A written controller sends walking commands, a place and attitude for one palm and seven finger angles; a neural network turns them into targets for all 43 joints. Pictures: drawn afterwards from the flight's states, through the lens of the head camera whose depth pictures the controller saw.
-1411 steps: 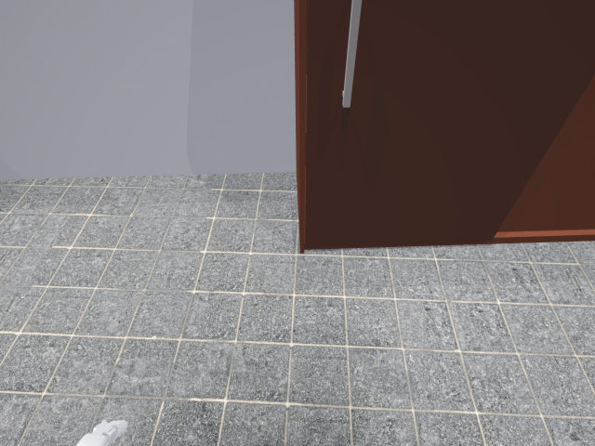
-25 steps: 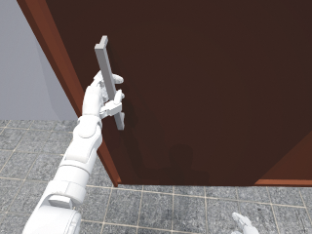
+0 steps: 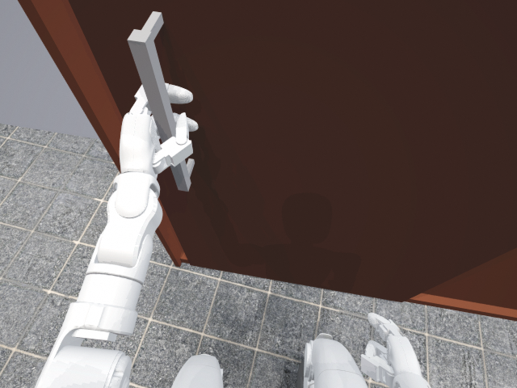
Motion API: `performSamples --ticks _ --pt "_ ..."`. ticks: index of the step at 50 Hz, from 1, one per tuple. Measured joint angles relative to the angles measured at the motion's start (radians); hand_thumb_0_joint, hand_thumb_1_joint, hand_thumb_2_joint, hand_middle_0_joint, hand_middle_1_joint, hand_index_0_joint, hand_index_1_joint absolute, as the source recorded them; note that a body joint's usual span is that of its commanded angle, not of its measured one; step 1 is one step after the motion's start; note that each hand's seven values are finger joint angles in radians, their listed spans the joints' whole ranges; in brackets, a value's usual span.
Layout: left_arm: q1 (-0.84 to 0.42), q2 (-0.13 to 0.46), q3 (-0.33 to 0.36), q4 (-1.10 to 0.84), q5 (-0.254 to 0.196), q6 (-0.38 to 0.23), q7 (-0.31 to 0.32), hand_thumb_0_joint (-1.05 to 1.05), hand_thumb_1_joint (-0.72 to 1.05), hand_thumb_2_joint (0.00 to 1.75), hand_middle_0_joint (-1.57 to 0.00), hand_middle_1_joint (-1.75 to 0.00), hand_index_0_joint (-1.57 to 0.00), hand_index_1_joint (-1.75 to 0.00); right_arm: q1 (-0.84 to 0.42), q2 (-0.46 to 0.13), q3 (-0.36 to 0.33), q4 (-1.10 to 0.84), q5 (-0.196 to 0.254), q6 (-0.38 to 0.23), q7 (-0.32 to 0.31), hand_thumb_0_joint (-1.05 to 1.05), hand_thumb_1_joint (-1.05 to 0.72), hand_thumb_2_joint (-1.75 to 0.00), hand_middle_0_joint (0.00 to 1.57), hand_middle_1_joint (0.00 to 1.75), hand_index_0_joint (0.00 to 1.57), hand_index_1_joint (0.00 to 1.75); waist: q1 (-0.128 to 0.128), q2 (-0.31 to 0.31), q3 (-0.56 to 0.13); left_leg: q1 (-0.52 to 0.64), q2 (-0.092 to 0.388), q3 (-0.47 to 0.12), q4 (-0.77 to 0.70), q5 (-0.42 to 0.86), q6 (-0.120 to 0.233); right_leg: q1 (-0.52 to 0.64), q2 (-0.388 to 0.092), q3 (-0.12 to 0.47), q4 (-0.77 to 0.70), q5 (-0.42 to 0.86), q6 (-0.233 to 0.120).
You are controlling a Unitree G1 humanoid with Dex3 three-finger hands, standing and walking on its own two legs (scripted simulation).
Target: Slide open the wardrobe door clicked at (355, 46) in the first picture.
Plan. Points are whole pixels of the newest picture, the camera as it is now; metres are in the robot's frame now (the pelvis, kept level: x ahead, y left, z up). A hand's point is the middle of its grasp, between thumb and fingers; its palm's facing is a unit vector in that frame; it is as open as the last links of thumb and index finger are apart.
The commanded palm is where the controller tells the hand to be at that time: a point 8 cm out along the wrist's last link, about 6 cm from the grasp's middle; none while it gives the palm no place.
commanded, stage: step sideways, sliding the door along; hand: left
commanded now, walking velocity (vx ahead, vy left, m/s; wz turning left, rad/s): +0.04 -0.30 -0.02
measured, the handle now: (172, 121) +0.44 +0.20 +0.11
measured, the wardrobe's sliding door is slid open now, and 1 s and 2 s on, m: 0.04 0.28 0.59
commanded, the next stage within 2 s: none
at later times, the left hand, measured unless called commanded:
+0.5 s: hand (238, 147) +0.40 +0.09 +0.12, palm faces +0.38 -0.92 -0.05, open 5.7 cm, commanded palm +0.36 +0.07 +0.12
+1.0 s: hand (361, 170) +0.38 -0.07 +0.12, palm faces +0.24 -0.97 +0.02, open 5.5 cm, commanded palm +0.35 -0.09 +0.11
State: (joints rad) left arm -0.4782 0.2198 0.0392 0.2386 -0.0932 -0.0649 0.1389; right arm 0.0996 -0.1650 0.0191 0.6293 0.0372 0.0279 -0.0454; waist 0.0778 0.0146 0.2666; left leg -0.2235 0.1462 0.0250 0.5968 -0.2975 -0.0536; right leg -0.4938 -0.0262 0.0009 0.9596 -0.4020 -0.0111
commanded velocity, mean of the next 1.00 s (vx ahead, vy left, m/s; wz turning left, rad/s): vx -0.13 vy -0.29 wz -0.15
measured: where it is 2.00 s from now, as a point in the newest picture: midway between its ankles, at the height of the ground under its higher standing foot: outside the picture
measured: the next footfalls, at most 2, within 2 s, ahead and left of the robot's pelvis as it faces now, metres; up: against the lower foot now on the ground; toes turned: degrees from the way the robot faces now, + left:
right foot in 0.16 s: +0.14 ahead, -0.26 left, +0.00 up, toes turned -1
left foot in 0.28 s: +0.07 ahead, +0.07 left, +0.00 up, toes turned +9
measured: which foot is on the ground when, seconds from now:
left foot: down 0.00-0.18, up 0.20-0.26, down 0.28-0.58, up 0.60-0.72, down 0.74-1.00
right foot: up 0.00-0.14, down 0.16-0.28, up 0.30-0.54, down 0.56-0.72, up 0.74-1.00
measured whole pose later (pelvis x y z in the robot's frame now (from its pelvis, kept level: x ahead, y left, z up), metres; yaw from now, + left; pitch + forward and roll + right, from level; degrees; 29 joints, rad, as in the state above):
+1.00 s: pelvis +0.04 -0.24 +0.01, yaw +3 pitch -4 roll -7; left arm -0.29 0.11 -0.05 -0.03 -0.06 -0.07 0.17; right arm 0.08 -0.18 0.00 0.53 0.04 -0.01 0.02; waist 0.16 0.09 0.29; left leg -0.22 0.30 0.04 0.51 -0.21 -0.10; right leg -0.43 -0.06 -0.03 1.03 -0.46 0.04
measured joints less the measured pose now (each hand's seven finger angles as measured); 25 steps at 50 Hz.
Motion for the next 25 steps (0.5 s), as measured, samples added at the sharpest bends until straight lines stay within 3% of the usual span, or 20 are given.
performSamples --ticks 5,7,8,10,12,13,14,18,20,22,25 --pt "-0.027 -0.011 -0.009 0.032 0.006 0.022 0.011 0.01 0.77 0.86 -0.45 -1.4 -0.33 -1.4 0.03 0.013 0.009 -0.022 0.013 -0.02 0.016 0.01 -0.91 -0.9 0.2 0.3 0.2 0.3 0.057 0.055 -0.005 0.013 0.08 -0.077 0.024 -0.028 -0.057 0.121 -0.04 -0.034 -0.231 0.088 0.015" --pt "-0.029 0.0 -0.003 0.036 0.009 0.029 0.016 0.0 0.77 0.86 -0.45 -1.4 -0.31 -1.4 0.034 0.016 0.015 -0.028 0.017 -0.026 0.019 0.01 -0.91 -0.9 0.2 0.3 0.2 0.3 0.074 0.052 -0.021 -0.001 0.093 -0.101 0.084 -0.069 -0.073 0.208 -0.042 -0.044 -0.36 0.188 0.019" --pt "-0.028 0.007 0.009 0.032 0.012 0.031 0.019 0.0 0.76 0.86 -0.45 -1.4 -0.3 -1.4 0.026 0.014 0.018 -0.027 0.019 -0.028 0.021 0.01 -0.9 -0.9 0.2 0.3 0.2 0.3 0.072 0.049 -0.026 -0.02 0.097 -0.113 0.134 -0.093 -0.068 0.237 -0.042 -0.05 -0.398 0.23 0.046" --pt "-0.016 0.002 0.04 0.019 0.02 0.025 0.033 0.0 0.76 0.86 -0.45 -1.4 -0.28 -1.4 -0.022 -0.012 0.009 -0.003 0.014 -0.031 0.021 0.01 -0.9 -0.9 0.21 0.3 0.2 0.3 0.027 0.078 -0.013 -0.078 0.091 -0.146 0.25 -0.111 -0.023 0.236 -0.033 -0.09 -0.349 0.184 0.084" --pt "0.001 -0.005 0.049 -0.005 0.025 0.027 0.039 0.0 0.76 0.86 -0.45 -1.4 -0.27 -1.4 -0.05 -0.037 -0.012 0.014 0.015 -0.035 0.012 0.01 -0.91 -0.9 0.21 0.3 0.2 0.3 -0.003 0.069 -0.012 -0.114 0.028 -0.111 0.303 -0.145 0.004 0.228 -0.052 -0.11 -0.333 0.153 0.089" --pt "0.011 -0.006 0.048 -0.026 0.024 0.03 0.038 0.01 0.77 0.86 -0.45 -1.4 -0.28 -1.4 -0.057 -0.047 -0.022 0.016 0.014 -0.037 0.006 0.01 -0.91 -0.9 0.21 0.3 0.2 0.3 -0.01 0.055 -0.015 -0.107 0.0 -0.073 0.259 -0.112 0.017 0.216 -0.061 -0.11 -0.323 0.148 0.085" --pt "0.02 -0.005 0.044 -0.05 0.022 0.034 0.037 0.01 0.77 0.85 -0.45 -1.4 -0.28 -1.4 -0.059 -0.056 -0.033 0.012 0.013 -0.039 0.003 0.01 -0.91 -0.9 0.2 0.3 0.2 0.3 -0.008 0.042 -0.02 -0.087 -0.007 -0.052 0.195 -0.069 0.029 0.19 -0.063 -0.107 -0.291 0.149 0.076" --pt "0.022 0.007 0.029 -0.109 0.017 0.03 0.029 0.02 0.78 0.84 -0.45 -1.4 -0.28 -1.4 -0.06 -0.053 -0.064 -0.014 0.008 -0.033 0.021 0.01 -0.91 -0.9 0.2 0.3 0.2 0.3 0.029 -0.001 0.027 -0.041 0.02 -0.043 0.108 -0.061 -0.021 0.057 -0.005 -0.05 0.108 -0.058 0.042" --pt "0.034 0.003 0.031 -0.128 0.018 0.024 0.029 0.02 0.78 0.83 -0.45 -1.4 -0.29 -1.4 -0.053 -0.052 -0.066 -0.027 0.011 -0.036 0.039 0.01 -0.91 -0.9 0.2 0.3 0.2 0.3 0.041 0.003 0.038 -0.02 0.045 -0.048 0.046 -0.025 -0.03 0.022 0.013 -0.056 0.186 -0.097 0.03" --pt "0.049 -0.005 0.036 -0.142 0.013 0.015 0.03 0.02 0.78 0.83 -0.45 -1.4 -0.3 -1.4 -0.043 -0.057 -0.064 -0.043 0.012 -0.043 0.052 0.01 -0.91 -0.9 0.2 0.3 0.2 0.3 0.053 0.022 0.045 0.0 0.072 -0.05 -0.003 0.002 -0.042 0.022 0.013 -0.06 0.142 -0.095 0.024" --pt "0.072 -0.017 0.05 -0.154 -0.003 0.007 0.031 0.02 0.77 0.84 -0.45 -1.4 -0.3 -1.4 -0.027 -0.058 -0.058 -0.067 0.01 -0.049 0.06 0.01 -0.91 -0.9 0.2 0.3 0.2 0.3 0.064 0.056 0.052 0.022 0.106 -0.054 -0.027 0.009 -0.076 0.088 0.003 -0.055 -0.054 -0.032 0.019"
